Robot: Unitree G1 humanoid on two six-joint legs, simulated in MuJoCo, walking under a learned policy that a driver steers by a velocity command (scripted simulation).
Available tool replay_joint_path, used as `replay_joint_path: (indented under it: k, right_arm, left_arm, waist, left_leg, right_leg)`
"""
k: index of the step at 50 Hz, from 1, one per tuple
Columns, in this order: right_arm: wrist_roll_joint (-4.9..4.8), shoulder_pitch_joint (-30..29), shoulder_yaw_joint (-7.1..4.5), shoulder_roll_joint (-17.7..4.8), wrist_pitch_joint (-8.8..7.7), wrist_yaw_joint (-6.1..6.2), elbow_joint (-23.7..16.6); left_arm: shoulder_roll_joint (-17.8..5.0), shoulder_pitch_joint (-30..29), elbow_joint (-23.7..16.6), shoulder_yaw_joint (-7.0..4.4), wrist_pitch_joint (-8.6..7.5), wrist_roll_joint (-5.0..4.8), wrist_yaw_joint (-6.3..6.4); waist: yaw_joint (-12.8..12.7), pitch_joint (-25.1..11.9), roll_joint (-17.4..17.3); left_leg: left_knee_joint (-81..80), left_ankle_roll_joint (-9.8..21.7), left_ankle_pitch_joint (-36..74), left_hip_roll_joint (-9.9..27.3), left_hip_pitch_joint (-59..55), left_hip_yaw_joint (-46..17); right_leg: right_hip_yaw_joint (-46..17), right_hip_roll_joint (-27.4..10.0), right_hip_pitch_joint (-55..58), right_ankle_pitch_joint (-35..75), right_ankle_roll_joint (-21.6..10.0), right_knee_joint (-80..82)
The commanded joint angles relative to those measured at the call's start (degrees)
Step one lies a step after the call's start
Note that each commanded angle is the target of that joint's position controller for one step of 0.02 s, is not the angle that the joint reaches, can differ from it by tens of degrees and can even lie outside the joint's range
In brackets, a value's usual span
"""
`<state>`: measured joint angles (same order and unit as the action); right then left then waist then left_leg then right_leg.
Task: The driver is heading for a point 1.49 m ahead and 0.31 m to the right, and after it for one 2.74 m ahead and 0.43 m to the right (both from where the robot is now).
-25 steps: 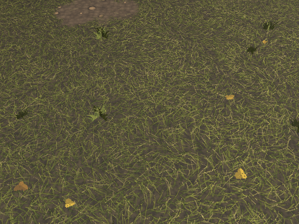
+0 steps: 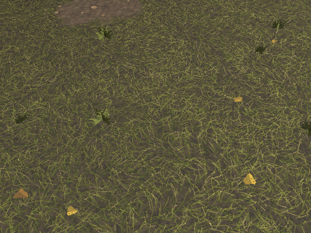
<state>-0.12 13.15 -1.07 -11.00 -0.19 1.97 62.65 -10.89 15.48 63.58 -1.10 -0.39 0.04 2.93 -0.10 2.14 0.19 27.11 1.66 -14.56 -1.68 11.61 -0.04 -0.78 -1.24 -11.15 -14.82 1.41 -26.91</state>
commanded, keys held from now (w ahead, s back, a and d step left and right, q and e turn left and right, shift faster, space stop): no key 0.14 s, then w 0.86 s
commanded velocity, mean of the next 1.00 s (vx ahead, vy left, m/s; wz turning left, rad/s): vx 0.31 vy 0.00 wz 0.00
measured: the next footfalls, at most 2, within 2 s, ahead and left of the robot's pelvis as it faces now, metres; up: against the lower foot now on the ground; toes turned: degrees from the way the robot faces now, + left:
left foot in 0.90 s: +0.46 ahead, +0.07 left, +0.00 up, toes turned +2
right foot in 1.42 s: +0.76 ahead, -0.18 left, +0.00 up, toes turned -4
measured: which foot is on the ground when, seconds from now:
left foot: down 0.00-0.44, up 0.46-0.88, down 0.90-1.00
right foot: down 0.00-0.92, up 0.94-1.00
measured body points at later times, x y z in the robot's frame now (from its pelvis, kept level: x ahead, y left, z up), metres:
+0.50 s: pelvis +0.07 -0.05 -0.01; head +0.07 -0.07 +0.44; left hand +0.06 +0.21 -0.14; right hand +0.08 -0.31 -0.16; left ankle +0.00 +0.09 -0.69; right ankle +0.04 -0.14 -0.74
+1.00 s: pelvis +0.33 -0.02 -0.01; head +0.37 -0.02 +0.43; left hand +0.29 +0.23 -0.16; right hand +0.50 -0.27 -0.13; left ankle +0.42 +0.07 -0.74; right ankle +0.14 -0.15 -0.63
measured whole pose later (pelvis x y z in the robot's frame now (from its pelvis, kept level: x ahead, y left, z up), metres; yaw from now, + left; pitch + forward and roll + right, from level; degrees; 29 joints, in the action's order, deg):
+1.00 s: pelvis +0.33 -0.02 -0.01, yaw -1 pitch +2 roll +1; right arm -0.8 2.4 -3.0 -13.7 -5.9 -1.9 51.5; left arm -12.5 23.6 59.3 -2.0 -5.9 -1.8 0.1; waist -1.4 2.9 0.7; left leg 30.4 4.1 -7.9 -2.2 24.5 4.5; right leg -2.9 -0.7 -14.0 -24.2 -2.2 -68.0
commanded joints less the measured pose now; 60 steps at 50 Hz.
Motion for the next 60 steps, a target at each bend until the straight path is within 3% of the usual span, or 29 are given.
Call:
replay_joint_path:
  k: [1, 7, 8, 10, 13, 15, 18, 20, 21, 22, 23, 24, 25, 27, 30, 35, 40, 43, 44, 45, 46, 47, 48, 49, 50, 52, 54, 57, 60]
  right_arm:
    - [-0.01, 2.5, -0.83, -5.5, -0.34, 0.17, -1.2]
    - [-0.03, 3.2, -0.77, -5.2, -0.36, 0.22, -1.1]
    - [0.01, 4.3, -0.65, -4.7, -0.3, 0.28, -0.6]
    - [-0.83, 5.1, -1.62, -7.3, -0.07, 0.58, -0.6]
    - [-1.45, 9.4, -3.17, -11.3, -1.47, 0.35, -0.7]
    - [-0.82, 8.8, -3.39, -11.0, -2.71, 0.21, -1.7]
    - [-2.13, 3.0, -3.24, -10.3, -3.59, -0.13, -4.4]
    - [-2.58, 1.1, -3.39, -10.9, -2.82, -0.38, -5.1]
    - [-2.38, 0.8, -3.05, -9.7, -2.81, -0.47, -5.6]
    - [-1.64, -0.4, -1.91, -5.8, -3.31, -0.93, -6.5]
    - [-1.59, -0.7, -1.42, -3.0, -4.57, -0.96, -8.7]
    - [-2.49, -1.6, -1.75, -4.9, -5.41, -1.12, -9.2]
    - [-2.97, -2.6, -1.82, -6.0, -6.05, -1.6, -9.7]
    - [-1.67, -2.4, -2.54, -7.6, -6.6, -1.79, -8.8]
    - [-1.02, -3.8, -2.8, -6.4, -5.96, -2.51, -8.7]
    - [-1.28, -17.2, -1.34, -3.5, -5.6, -3.13, -14.0]
    - [-1.85, -23.6, -1.04, -4.9, -5.98, -4.52, -17.3]
    - [-1.68, -17.9, -2.65, -8.6, -6.47, -4.77, -16.9]
    - [-1.84, -9.4, -3.94, -10.9, -6.39, -4.43, -14.6]
    - [-1.83, 1.1, -5.23, -13.4, -6.05, -3.84, -11.6]
    - [-0.02, 11.1, -6.59, -18.8, -5.63, -3.25, -9.9]
    - [-0.14, 12.5, -5.64, -16.4, -5.2, -3.36, -8.8]
    - [-0.73, 7.3, -4.47, -12.7, -5.32, -3.55, -9.1]
    - [-0.8, 1.4, -3.7, -10.1, -5.54, -3.51, -10.4]
    - [-0.29, -3.0, -3.06, -8.3, -6.1, -3.92, -10.9]
    - [0.58, -5.5, -2.33, -6.0, -6.7, -4.37, -10.3]
    - [0.18, -3.9, -2.44, -7.0, -6.86, -4.14, -9.0]
    - [0.32, -0.6, -2.98, -9.9, -6.88, -2.79, -7.9]
    - [-0.11, 2.4, -3.09, -10.7, -6.33, -1.9, -7.5]
  left_arm:
    - [-5.2, 3.6, -0.8, -0.82, -0.25, -0.02, 0.17]
    - [-4.9, 4.2, -0.7, -0.83, -0.26, -0.05, 0.18]
    - [-4.1, 5.4, 0.0, -0.66, -0.19, -0.05, 0.2]
    - [-4.5, 5.1, -0.4, -0.97, -0.18, -0.61, 0.41]
    - [-2.4, 1.4, -3.2, -0.55, -2.24, -0.83, -0.31]
    - [-3.6, -0.7, -4.5, -1.08, -3.71, -1.43, -1.32]
    - [-4.0, 0.8, -4.9, -1.53, -5.23, -2.06, -2.13]
    - [-3.4, 8.7, -0.9, -2.28, -5.42, -1.43, -2.24]
    - [-3.8, 13.6, 0.9, -2.75, -5.05, -1.08, -2.31]
    - [-6.9, 20.6, 1.8, -3.62, -4.94, -0.9, -2.03]
    - [-13.6, 26.0, 1.7, -4.66, -5.38, -0.9, -2.61]
    - [-10.9, 22.1, 1.1, -3.55, -6.28, -0.08, -2.76]
    - [-8.3, 16.4, -0.9, -2.71, -6.92, -0.23, -2.97]
    - [-7.3, 9.7, -3.4, -1.9, -6.97, -0.35, -3.81]
    - [-5.1, 13.3, -2.9, -1.05, -5.97, 0.2, -3.37]
    - [-8.1, 15.5, -3.8, -1.39, -5.22, 0.24, -1.76]
    - [-8.8, 17.6, -2.9, -2.15, -5.01, -0.79, -1.57]
    - [-10.7, 15.3, -3.7, -3.07, -4.24, -0.42, -1.47]
    - [-10.9, 14.1, -4.1, -3.15, -3.68, -0.12, -1.5]
    - [-10.7, 12.4, -5.1, -2.88, -3.55, 0.17, -1.7]
    - [-4.9, 17.0, -6.5, -1.3, -4.25, 0.6, -2.47]
    - [-1.0, 19.3, -5.3, 0.0, -5.91, -0.58, -3.17]
    - [-6.5, 13.4, -7.1, -1.62, -7.32, -2.37, -3.35]
    - [-8.7, 7.4, -9.3, -2.1, -7.91, -3.33, -3.11]
    - [-8.7, 4.7, -9.9, -2.41, -7.85, -2.85, -2.54]
    - [-6.7, 6.8, -9.6, -3.06, -6.17, -1.57, -1.85]
    - [-4.6, 7.4, -9.9, -2.92, -4.86, -1.47, -1.58]
    - [-6.4, -0.1, -13.1, -3.36, -4.51, -0.54, -1.44]
    - [-5.8, -7.3, -15.2, -2.97, -5.02, -0.39, -2.14]
  waist:
    - [0.0, 0.7, -0.2]
    - [0.0, 0.9, -0.2]
    - [0.0, -0.5, -0.5]
    - [0.6, 2.0, -2.6]
    - [2.6, 5.8, -10.4]
    - [2.4, 7.2, -9.1]
    - [-1.1, 5.4, -7.2]
    - [-4.5, 2.5, -5.1]
    - [-6.0, 1.6, -2.5]
    - [-8.2, -0.8, 8.5]
    - [-8.5, -1.6, 20.0]
    - [-5.9, 1.7, 12.8]
    - [-3.8, 5.1, 7.3]
    - [-1.4, 5.2, 3.6]
    - [-1.8, 3.5, 5.3]
    - [-4.1, 5.4, 4.3]
    - [-3.9, 7.2, 5.0]
    - [1.0, 0.7, 7.7]
    - [5.4, -4.7, 8.6]
    - [10.2, -10.8, 8.4]
    - [9.4, -21.4, -2.8]
    - [7.8, -29.3, -12.9]
    - [7.6, -20.1, -10.0]
    - [5.8, -11.6, -6.6]
    - [3.3, -6.6, -1.1]
    - [-0.9, -3.9, -2.4]
    - [-2.1, -1.6, -3.7]
    - [-1.3, 1.1, -3.0]
    - [0.8, 1.6, -2.6]
  left_leg:
    - [-5.4, 1.3, 6.9, 2.9, 0.5, -2.9]
    - [-5.3, 1.2, 6.8, 2.8, 0.6, -2.7]
    - [-5.9, 1.4, 0.3, 2.4, 0.1, -2.5]
    - [-7.3, 3.6, -21.3, 3.0, 2.7, -4.5]
    - [-16.8, 11.1, -36.8, 16.0, 2.0, -23.2]
    - [-19.7, 14.2, -32.1, 21.0, 2.6, -30.2]
    - [-17.5, 9.9, -20.8, 17.2, 3.1, -20.7]
    - [-10.8, 7.2, -15.5, 10.1, 11.5, -10.4]
    - [-4.5, 6.0, -12.9, 7.6, 15.6, -7.2]
    - [13.9, 2.7, -8.3, 2.9, 22.5, -0.6]
    - [29.3, 1.4, -16.5, -2.3, 34.7, 1.5]
    - [40.1, 2.6, -16.1, 1.7, 39.6, -3.9]
    - [43.4, 3.8, -9.4, 4.8, 43.0, -5.4]
    - [39.5, 3.9, 0.7, 7.9, 40.5, -4.1]
    - [32.7, 1.9, 6.8, 8.2, 35.1, -0.6]
    - [13.3, -0.2, 16.1, 5.3, 29.8, 3.0]
    - [4.0, 2.0, 17.1, 4.1, 27.0, 2.9]
    - [3.1, 4.9, 12.2, 0.4, 16.4, 4.7]
    - [3.0, 6.4, 11.7, -1.5, 5.8, 5.8]
    - [3.8, 8.6, 12.9, 1.4, -10.6, 2.5]
    - [4.2, 16.4, 6.2, 17.3, -35.1, -20.3]
    - [-7.7, 21.6, -2.4, 26.0, -41.3, -44.4]
    - [-10.5, 18.1, -5.3, 22.8, -33.7, -39.4]
    - [-11.8, 15.6, -1.5, 20.8, -23.1, -29.3]
    - [-14.0, 14.1, 4.8, 18.7, -12.5, -22.4]
    - [-17.4, 12.5, 8.1, 14.9, -1.4, -14.5]
    - [-20.2, 13.1, 9.0, 13.9, 3.5, -11.0]
    - [-22.3, 13.7, 11.0, 13.8, 3.5, -8.4]
    - [-22.0, 11.5, 13.8, 11.9, 1.3, -4.7]
  right_leg:
    - [-0.2, -0.4, -1.6, 6.1, -1.2, 3.9]
    - [-0.2, -0.4, -1.7, 6.1, -1.2, 3.9]
    - [0.7, 0.4, -1.1, 1.1, -1.3, 3.7]
    - [3.3, 3.0, -5.1, -14.2, -2.5, -1.0]
    - [4.7, 2.5, -15.5, -12.8, -3.7, -15.0]
    - [0.8, -1.0, -19.5, -13.9, -5.3, -24.1]
    - [0.7, -2.7, -13.9, -13.2, -7.1, -12.2]
    - [7.2, 3.0, 4.6, -0.3, -5.4, -0.9]
    - [5.4, 2.7, 10.9, 0.6, -4.8, 0.2]
    - [-10.0, -7.6, 17.9, -6.8, -7.6, 7.6]
    - [-35.2, -20.3, 22.5, -14.2, -15.8, 17.1]
    - [-41.3, -23.6, 18.2, -22.0, -18.4, 18.7]
    - [-35.7, -21.6, 15.9, -22.4, -16.6, 18.6]
    - [-22.9, -16.3, 12.9, -8.4, -12.5, 19.2]
    - [-10.3, -11.1, 12.0, 12.4, -10.4, 19.1]
    - [-4.0, -9.0, 7.6, 18.6, -10.5, 21.5]
    - [-2.5, -12.2, 13.7, 23.2, -10.6, 20.5]
    - [-1.0, -13.4, 19.3, 49.4, -8.9, 10.3]
    - [0.4, -12.0, 18.5, 57.9, -7.9, 0.7]
    - [1.1, -10.0, 9.5, 54.2, -6.2, -12.1]
    - [2.4, -2.7, -12.7, 28.7, -3.2, -35.0]
    - [-4.3, 5.3, -23.6, -15.6, -2.2, -51.0]
    - [-7.9, 1.4, -29.7, -14.6, -3.9, -55.9]
    - [-5.5, -1.7, -30.9, -10.0, -4.8, -54.8]
    - [-4.2, -4.4, -28.2, -5.4, -4.9, -50.8]
    - [-4.3, -7.3, -20.9, -1.9, -4.9, -45.2]
    - [-3.3, -8.2, -20.1, -1.6, -4.2, -41.3]
    - [-2.6, -9.2, -26.3, 6.6, -2.1, -32.1]
    - [-1.0, -7.8, -26.5, 17.1, -1.8, -18.7]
